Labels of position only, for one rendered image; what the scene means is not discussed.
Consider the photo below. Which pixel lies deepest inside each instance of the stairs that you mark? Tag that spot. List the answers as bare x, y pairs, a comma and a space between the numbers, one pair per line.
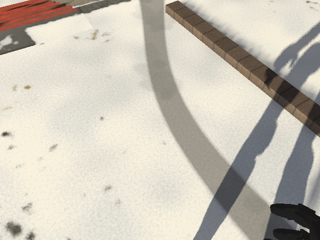
27, 10

